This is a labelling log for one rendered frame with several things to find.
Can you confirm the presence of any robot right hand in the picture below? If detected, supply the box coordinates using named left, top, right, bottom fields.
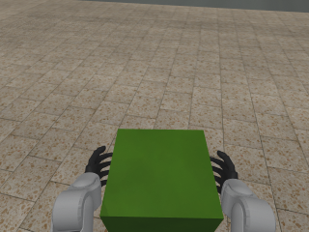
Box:
left=210, top=150, right=239, bottom=194

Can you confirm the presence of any carton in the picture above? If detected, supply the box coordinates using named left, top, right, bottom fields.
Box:
left=99, top=129, right=224, bottom=232

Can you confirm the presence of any robot left hand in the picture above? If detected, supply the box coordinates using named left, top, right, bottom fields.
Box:
left=84, top=146, right=113, bottom=187

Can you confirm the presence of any right robot forearm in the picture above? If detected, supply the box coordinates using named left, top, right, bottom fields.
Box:
left=220, top=179, right=276, bottom=232

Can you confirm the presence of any left robot forearm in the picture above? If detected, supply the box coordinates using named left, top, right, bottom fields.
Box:
left=50, top=172, right=102, bottom=232

